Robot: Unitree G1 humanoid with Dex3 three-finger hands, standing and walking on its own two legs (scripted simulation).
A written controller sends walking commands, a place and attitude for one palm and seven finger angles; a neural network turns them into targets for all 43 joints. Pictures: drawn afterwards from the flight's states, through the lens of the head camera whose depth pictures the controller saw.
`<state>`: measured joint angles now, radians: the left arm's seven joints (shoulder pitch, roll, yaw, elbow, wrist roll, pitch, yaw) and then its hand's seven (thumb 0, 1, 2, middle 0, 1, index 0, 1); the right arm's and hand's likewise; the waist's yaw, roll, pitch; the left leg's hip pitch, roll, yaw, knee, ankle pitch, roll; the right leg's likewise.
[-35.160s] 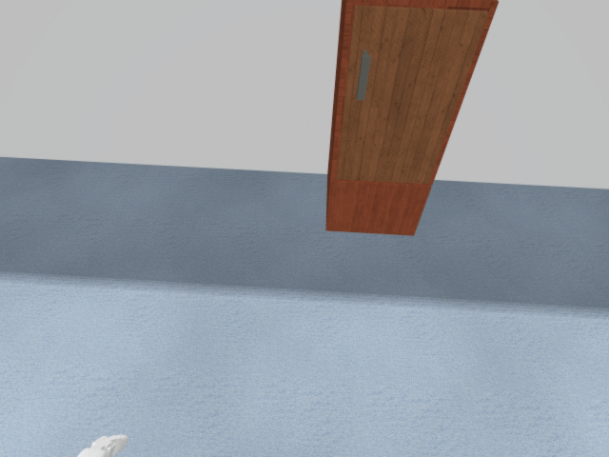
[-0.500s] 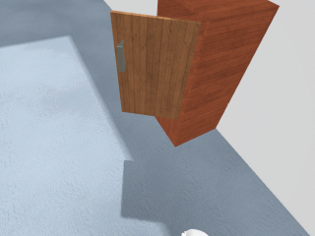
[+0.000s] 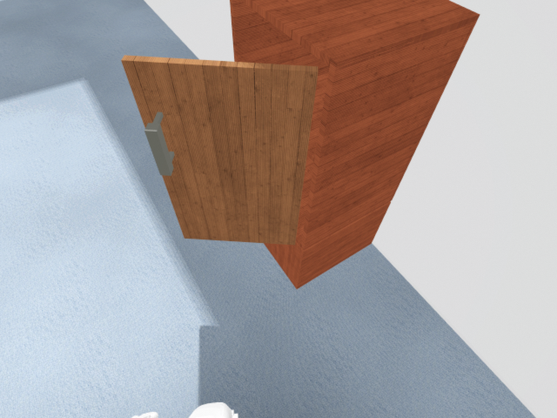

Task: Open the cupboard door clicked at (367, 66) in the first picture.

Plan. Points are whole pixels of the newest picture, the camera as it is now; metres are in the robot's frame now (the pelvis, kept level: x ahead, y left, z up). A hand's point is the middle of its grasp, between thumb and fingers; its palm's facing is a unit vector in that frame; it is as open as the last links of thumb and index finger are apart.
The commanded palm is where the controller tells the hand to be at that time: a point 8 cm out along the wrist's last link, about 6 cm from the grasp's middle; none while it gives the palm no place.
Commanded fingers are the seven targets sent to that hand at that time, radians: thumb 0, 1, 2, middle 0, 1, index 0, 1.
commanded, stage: come to a stop and stand still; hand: left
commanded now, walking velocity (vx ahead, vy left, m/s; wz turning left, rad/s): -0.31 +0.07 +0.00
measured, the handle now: (162, 144) +0.63 +0.27 -0.02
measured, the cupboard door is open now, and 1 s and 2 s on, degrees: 54 54 54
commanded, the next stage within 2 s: look again from close up in 0.88 s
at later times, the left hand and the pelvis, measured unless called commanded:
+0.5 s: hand out of the picture +0.08 +0.22 -0.18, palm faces +0.00 -0.97 -0.25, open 7.4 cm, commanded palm none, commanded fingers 0.00 0.90 0.90 -0.20 -0.30 -0.20 -0.30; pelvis +0.02 +0.01 -0.01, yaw -3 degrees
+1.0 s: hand out of the picture +0.04 +0.17 -0.18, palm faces -0.04 -0.98 -0.20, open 7.3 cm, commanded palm none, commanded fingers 0.00 0.90 0.90 -0.20 -0.30 -0.20 -0.30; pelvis +0.00 -0.01 +0.00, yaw -2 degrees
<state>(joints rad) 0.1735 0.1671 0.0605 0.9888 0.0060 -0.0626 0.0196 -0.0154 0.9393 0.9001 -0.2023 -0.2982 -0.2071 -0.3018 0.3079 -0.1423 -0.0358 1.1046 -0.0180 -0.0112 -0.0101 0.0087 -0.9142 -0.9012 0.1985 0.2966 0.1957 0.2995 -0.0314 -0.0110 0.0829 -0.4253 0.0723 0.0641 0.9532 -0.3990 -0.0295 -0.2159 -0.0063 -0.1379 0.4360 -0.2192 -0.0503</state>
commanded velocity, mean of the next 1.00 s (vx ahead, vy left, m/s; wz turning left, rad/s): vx -0.09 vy -0.03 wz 0.00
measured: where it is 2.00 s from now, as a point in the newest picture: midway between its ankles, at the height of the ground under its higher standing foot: outside the picture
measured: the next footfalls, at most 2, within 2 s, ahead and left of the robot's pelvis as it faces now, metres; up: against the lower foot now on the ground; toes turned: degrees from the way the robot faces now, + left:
left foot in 0.14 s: +0.14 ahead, +0.14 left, +0.00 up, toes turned +3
right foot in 0.54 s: +0.03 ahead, -0.12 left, +0.00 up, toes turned -5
